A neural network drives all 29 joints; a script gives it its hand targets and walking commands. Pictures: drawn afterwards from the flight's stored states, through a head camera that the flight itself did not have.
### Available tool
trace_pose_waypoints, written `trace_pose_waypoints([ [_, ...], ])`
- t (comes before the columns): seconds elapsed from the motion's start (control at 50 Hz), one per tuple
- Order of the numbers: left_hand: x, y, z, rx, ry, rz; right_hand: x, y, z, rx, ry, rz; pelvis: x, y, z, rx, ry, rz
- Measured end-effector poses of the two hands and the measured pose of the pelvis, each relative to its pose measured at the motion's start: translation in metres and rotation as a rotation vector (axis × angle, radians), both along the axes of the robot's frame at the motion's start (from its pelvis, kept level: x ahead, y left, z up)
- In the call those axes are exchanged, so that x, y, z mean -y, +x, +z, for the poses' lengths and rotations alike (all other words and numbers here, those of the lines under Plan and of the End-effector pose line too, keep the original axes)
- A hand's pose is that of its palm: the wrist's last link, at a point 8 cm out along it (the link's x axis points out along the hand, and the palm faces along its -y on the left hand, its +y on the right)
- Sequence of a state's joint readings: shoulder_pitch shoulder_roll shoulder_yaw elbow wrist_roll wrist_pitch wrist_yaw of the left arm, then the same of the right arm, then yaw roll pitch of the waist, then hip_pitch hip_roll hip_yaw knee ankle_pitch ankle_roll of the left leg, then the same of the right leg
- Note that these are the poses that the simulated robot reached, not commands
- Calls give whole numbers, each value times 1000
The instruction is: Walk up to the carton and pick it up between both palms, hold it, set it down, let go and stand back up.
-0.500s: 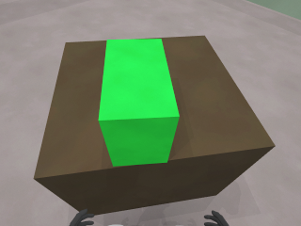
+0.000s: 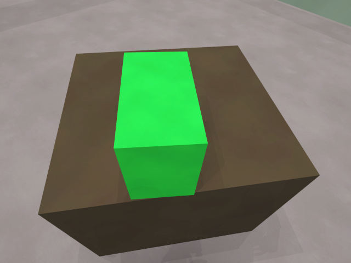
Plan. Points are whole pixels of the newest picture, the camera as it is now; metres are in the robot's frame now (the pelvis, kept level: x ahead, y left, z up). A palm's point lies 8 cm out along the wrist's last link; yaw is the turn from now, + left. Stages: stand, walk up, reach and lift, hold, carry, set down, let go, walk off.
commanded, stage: stand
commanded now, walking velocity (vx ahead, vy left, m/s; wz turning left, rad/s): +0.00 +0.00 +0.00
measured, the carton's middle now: (159, 124) +0.45 +0.05 +0.02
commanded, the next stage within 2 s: none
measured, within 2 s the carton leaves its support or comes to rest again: neither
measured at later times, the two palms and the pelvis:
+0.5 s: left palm out of the picture +0.02 +0.21 -0.14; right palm out of the picture +0.01 -0.20 -0.14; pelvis +0.02 +0.00 +0.01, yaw +0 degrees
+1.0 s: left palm out of the picture -0.01 +0.20 -0.14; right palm out of the picture -0.01 -0.20 -0.14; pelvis +0.01 +0.00 +0.01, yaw +0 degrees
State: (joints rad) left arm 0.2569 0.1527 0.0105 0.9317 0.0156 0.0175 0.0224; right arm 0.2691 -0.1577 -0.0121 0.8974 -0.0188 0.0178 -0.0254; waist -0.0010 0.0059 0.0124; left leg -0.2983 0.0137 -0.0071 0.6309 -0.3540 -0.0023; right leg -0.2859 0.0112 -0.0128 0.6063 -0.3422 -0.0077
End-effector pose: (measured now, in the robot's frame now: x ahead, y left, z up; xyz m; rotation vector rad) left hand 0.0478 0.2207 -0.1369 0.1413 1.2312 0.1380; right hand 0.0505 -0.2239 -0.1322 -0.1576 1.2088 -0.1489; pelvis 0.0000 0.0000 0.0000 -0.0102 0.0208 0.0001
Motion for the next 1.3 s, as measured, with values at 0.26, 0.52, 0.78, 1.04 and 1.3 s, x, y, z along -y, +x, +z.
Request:
trace_pose_waypoints([
  [0.26,2,-15,-1,-97,-5,25,-10,-26,-5,-113,23,-46,-2,12,6,14,2,-6],
  [0.52,13,-30,-5,-177,-23,38,-21,-46,-7,-199,48,-65,0,18,9,41,6,-4],
  [0.78,23,-54,-6,-242,-46,53,-23,-51,-6,-225,47,-57,0,16,11,57,7,-4],
  [1.04,26,-62,-5,-246,-48,65,-27,-59,-6,-237,52,-52,1,14,12,67,7,0],
  [1.3,32,-68,-4,-256,-58,48,-30,-75,-6,-267,66,-67,2,8,13,63,5,-6],
])
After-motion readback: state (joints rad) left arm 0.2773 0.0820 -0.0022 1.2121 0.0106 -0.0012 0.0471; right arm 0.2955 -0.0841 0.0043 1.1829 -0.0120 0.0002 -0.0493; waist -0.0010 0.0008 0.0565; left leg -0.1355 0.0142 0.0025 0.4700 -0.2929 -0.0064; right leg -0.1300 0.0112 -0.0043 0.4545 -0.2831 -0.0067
